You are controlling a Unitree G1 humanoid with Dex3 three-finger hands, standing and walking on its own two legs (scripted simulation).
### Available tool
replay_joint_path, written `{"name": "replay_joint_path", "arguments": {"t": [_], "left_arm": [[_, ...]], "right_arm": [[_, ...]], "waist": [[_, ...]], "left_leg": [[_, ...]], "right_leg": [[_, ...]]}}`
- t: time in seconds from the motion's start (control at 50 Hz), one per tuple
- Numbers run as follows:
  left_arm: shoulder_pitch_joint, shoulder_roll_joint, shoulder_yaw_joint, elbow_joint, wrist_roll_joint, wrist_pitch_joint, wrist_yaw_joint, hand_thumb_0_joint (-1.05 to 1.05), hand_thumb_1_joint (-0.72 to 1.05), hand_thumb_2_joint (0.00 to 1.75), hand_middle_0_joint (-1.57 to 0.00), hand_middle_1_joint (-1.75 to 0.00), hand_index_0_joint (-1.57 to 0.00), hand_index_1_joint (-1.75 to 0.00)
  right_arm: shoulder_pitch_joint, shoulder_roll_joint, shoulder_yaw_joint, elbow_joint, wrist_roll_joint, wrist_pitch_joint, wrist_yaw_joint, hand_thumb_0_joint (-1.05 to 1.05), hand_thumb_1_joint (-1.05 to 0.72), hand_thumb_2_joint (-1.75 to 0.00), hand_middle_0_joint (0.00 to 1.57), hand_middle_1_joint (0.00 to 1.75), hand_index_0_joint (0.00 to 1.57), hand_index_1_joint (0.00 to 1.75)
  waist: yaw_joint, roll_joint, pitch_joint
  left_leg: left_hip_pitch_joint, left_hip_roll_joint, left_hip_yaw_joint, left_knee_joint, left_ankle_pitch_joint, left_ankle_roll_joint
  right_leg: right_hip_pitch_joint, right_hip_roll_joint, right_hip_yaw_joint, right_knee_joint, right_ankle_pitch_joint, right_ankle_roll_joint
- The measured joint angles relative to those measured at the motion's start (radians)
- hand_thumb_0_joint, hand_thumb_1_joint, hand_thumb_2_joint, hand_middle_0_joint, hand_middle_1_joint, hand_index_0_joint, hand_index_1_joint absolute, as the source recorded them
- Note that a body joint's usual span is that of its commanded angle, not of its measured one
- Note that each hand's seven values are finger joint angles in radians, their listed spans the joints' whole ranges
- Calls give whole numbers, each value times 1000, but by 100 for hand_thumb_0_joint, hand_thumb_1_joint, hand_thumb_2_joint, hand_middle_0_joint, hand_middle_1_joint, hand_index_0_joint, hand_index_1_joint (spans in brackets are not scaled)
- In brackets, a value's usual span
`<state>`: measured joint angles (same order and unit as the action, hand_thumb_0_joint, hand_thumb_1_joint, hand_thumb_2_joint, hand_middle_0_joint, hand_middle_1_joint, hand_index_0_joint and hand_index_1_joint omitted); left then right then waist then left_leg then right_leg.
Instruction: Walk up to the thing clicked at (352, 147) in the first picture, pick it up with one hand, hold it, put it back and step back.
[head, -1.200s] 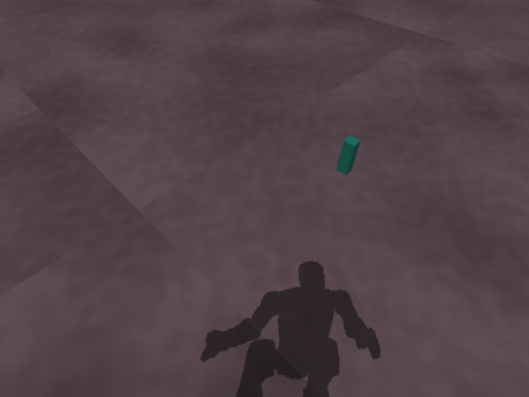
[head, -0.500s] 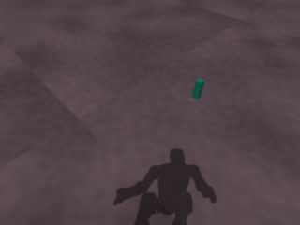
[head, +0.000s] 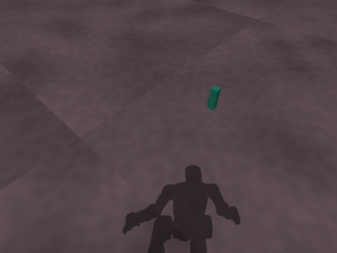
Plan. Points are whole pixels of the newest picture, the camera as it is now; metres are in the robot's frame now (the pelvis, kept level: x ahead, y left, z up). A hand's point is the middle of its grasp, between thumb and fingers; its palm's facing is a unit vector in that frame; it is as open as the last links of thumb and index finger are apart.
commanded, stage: walk up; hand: left
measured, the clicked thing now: (213, 98) +1.40 -0.39 -0.67
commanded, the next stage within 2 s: none
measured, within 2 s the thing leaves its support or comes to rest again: neither
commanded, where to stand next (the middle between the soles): +0.96 -0.46 m, yaw -26 degrees
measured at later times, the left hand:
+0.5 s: hand (120, 222) +0.23 +0.15 -0.15, palm faces -0.22 -0.92 -0.33, open 7.4 cm
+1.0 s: hand (172, 122) +0.61 -0.01 -0.13, palm faces -0.46 -0.80 -0.40, open 7.4 cm
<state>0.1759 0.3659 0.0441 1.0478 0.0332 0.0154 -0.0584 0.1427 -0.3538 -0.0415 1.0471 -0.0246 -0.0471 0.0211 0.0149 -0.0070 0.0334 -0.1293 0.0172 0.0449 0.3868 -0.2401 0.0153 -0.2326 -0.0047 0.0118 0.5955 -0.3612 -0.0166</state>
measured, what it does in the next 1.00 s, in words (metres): walks ahead, turning right: right foot, then left foot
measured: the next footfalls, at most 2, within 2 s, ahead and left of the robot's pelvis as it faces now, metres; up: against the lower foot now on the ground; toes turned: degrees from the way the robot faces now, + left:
right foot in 0.24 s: +0.15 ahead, -0.23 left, +0.00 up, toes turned -14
left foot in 0.60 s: +0.36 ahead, -0.02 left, +0.00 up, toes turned -11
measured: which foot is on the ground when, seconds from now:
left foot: down 0.00-0.26, up 0.28-0.58, down 0.60-1.00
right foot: up 0.00-0.22, down 0.24-0.62, up 0.64-0.96, down 0.98-1.00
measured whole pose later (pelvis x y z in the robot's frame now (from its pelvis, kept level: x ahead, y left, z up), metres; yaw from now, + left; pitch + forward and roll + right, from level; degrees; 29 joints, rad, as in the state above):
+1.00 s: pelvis +0.36 -0.20 -0.03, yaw -23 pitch -2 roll +1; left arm 0.16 0.45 0.07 0.84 0.01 -0.05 -0.10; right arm 0.42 -0.46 -0.07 0.88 -0.01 -0.07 0.04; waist -0.07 0.02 0.07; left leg -0.06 0.14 0.17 0.61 -0.47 -0.04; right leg -0.41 -0.04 -0.04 0.59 -0.14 -0.03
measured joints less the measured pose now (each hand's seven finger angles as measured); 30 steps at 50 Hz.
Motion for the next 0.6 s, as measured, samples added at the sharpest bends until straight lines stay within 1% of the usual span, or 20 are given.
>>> {"name": "replay_joint_path", "arguments": {"t": [0.04, 0.08, 0.12, 0.16, 0.22, 0.24, 0.26, 0.28, 0.3, 0.32, 0.34, 0.36, 0.38, 0.42, 0.5, 0.56, 0.58, 0.6], "left_arm": [[17, 23, 14, -18, 6, 14, -21, 0, 91, 90, -20, -30, -20, -30], [28, 45, 27, -38, 4, 16, -42, 1, 91, 90, -20, -30, -20, -30], [38, 61, 38, -60, 0, 13, -61, 1, 91, 90, -20, -30, -20, -30], [46, 74, 46, -77, -1, 10, -76, 1, 91, 90, -20, -30, -20, -30], [57, 95, 56, -92, 1, 0, -82, 1, 91, 90, -20, -30, -20, -30], [62, 101, 59, -97, 2, -6, -79, 1, 91, 90, -20, -30, -20, -30], [61, 99, 64, -102, 3, -17, -72, 0, 91, 90, -20, -30, -20, -30], [61, 94, 68, -113, 2, -31, -62, 0, 91, 90, -20, -30, -20, -30], [67, 86, 68, -125, -3, -43, -53, 0, 91, 90, -20, -30, -20, -30], [75, 74, 64, -134, -11, -49, -46, 0, 91, 90, -20, -30, -20, -30], [83, 59, 56, -138, -19, -51, -41, 0, 91, 90, -20, -30, -20, -30], [93, 46, 45, -141, -22, -50, -37, 0, 91, 90, -20, -30, -20, -30], [105, 34, 36, -143, -24, -49, -33, 0, 91, 90, -20, -30, -20, -30], [130, 19, 22, -145, -26, -50, -28, 0, 91, 90, -20, -30, -20, -30], [170, 17, 11, -160, -24, -52, -27, 0, 91, 90, -20, -30, -20, -30], [183, 29, 9, -170, -19, -53, -26, 0, 90, 90, -20, -30, -20, -30], [187, 35, 8, -173, -18, -52, -25, 0, 90, 90, -20, -30, -21, -30], [192, 41, 8, -177, -16, -51, -22, 0, 90, 90, -20, -30, -21, -30]], "right_arm": [[19, -8, -17, -39, -2, -21, -1, 0, -91, -90, 20, 30, 21, 30], [43, -25, -28, -60, -9, -28, -1, 0, -91, -90, 20, 30, 21, 30], [63, -50, -39, -70, -17, -26, 2, 0, -90, -90, 20, 30, 21, 30], [77, -77, -50, -76, -23, -22, 7, 0, -90, -90, 20, 30, 21, 30], [89, -111, -60, -82, -24, -14, 11, 0, -90, -90, 20, 30, 21, 30], [92, -121, -62, -83, -24, -10, 12, 0, -90, -90, 20, 30, 21, 30], [94, -133, -65, -83, -23, -3, 10, 0, -90, -90, 20, 30, 21, 30], [92, -139, -65, -80, -18, 8, 6, 1, -91, -90, 20, 30, 21, 30], [87, -139, -62, -78, -13, 19, 5, 1, -91, -90, 20, 30, 20, 30], [79, -139, -57, -77, -6, 25, 8, 1, -91, -90, 20, 30, 20, 30], [73, -139, -52, -79, 2, 25, 12, 1, -91, -90, 20, 30, 20, 30], [69, -137, -47, -84, 8, 21, 16, 1, -91, -90, 20, 30, 20, 30], [67, -133, -42, -92, 13, 16, 20, 1, -91, -90, 20, 30, 20, 30], [69, -118, -34, -113, 14, 4, 32, 1, -91, -90, 19, 30, 20, 30], [89, -81, -24, -151, 5, -7, 54, 1, -91, -90, 20, 30, 20, 30], [109, -64, -24, -164, 0, -16, 59, 0, -91, -90, 20, 30, 20, 30], [120, -62, -25, -170, -1, -24, 58, 0, -91, -90, 20, 30, 20, 30], [131, -64, -28, -178, -4, -36, 55, 0, -91, -90, 20, 30, 21, 30]], "waist": [[-9, -9, -1], [-13, -15, 2], [-11, -9, 5], [-10, 1, 9], [-12, 10, 10], [-12, 16, 7], [-12, 40, 12], [-8, 55, 17], [2, 57, 20], [10, 60, 24], [15, 68, 28], [19, 74, 30], [21, 77, 30], [25, 76, 28], [31, 54, 22], [29, 31, 18], [26, 20, 15], [21, 8, 10]], "left_leg": [[9, 9, 29, 1, -14, -6], [35, 22, 50, -8, -25, -14], [64, 44, 72, -10, -43, -26], [87, 68, 92, 11, -75, -41], [103, 107, 121, 92, -157, -59], [97, 127, 125, 146, -200, -55], [73, 162, 107, 234, -242, -30], [23, 170, 58, 367, -278, -14], [-34, 146, 13, 501, -295, -10], [-89, 118, -16, 610, -282, -8], [-138, 99, -28, 684, -252, -5], [-180, 87, -27, 719, -222, -2], [-216, 79, -20, 719, -196, 1], [-272, 74, -8, 659, -157, 1], [-328, 75, -2, 451, -113, -11], [-316, 73, 0, 312, -35, -12], [-294, 68, 6, 265, -6, -11], [-271, 59, 13, 232, 22, -6]], "right_leg": [[-101, -15, 7, 180, -21, 2], [-163, -46, 10, 248, -19, 8], [-191, -80, 5, 224, -11, 16], [-194, -108, 0, 155, 10, 17], [-170, -126, -31, 75, 62, 12], [-154, -118, -45, 55, 98, 16], [-151, -93, -60, 78, 124, 26], [-157, -73, -69, 118, 98, 29], [-159, -62, -66, 139, 73, 26], [-147, -50, -62, 134, 61, 19], [-123, -38, -60, 109, 60, 12], [-95, -28, -58, 76, 65, 6], [-68, -20, -54, 41, 71, 2], [-18, -4, -43, -23, 83, -2], [51, 21, -21, -87, 69, -8], [83, 29, -4, -72, 19, 4], [83, 27, 5, -40, -13, 8], [71, 23, 18, 17, -58, 4]]}}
